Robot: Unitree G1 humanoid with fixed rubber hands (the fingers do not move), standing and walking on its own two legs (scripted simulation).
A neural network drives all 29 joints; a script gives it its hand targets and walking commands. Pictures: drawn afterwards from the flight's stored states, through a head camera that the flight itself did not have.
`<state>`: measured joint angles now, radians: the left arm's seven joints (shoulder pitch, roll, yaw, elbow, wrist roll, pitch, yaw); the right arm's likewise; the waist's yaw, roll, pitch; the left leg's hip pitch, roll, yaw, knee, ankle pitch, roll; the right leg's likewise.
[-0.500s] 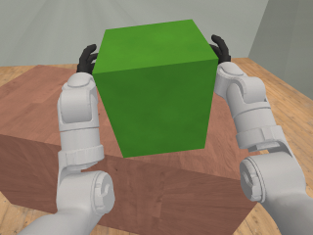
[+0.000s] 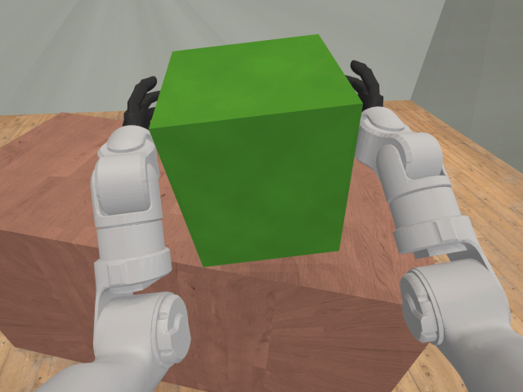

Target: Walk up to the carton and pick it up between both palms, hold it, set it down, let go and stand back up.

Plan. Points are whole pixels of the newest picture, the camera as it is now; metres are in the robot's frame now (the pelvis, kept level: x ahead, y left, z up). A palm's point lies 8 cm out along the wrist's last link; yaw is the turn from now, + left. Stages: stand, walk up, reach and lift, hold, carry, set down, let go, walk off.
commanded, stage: hold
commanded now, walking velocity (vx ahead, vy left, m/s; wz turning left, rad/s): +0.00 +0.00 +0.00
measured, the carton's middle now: (258, 154) +0.38 +0.01 +0.23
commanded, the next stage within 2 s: none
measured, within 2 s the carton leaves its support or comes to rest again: neither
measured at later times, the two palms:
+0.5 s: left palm (146, 133) +0.36 +0.16 +0.28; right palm (370, 118) +0.37 -0.14 +0.30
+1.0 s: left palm (141, 138) +0.35 +0.17 +0.27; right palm (364, 121) +0.37 -0.13 +0.29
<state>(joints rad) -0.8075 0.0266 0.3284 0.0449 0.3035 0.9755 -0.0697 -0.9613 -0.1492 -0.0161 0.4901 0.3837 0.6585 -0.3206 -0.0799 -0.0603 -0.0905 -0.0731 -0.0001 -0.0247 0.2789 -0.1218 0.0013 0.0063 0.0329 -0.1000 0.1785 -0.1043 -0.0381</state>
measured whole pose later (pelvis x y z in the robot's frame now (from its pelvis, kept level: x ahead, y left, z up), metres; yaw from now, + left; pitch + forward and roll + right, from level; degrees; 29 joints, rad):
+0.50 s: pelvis -0.01 +0.00 +0.00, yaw +0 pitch -5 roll -1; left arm -0.86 0.03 0.35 0.13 0.30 0.96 -0.06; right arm -1.00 -0.15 -0.03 0.57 0.37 0.65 -0.31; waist -0.08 -0.06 -0.09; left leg -0.09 0.00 -0.02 0.29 -0.12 0.00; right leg -0.02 0.03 -0.10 0.20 -0.11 -0.04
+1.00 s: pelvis +0.00 +0.00 +0.00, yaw +0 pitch -5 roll -1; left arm -0.80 0.02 0.33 0.05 0.31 0.98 -0.07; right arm -0.95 -0.16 0.00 0.50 0.40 0.66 -0.33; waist -0.08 -0.07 -0.09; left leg -0.06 0.00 -0.02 0.27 -0.12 0.00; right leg 0.02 0.03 -0.10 0.17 -0.10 -0.04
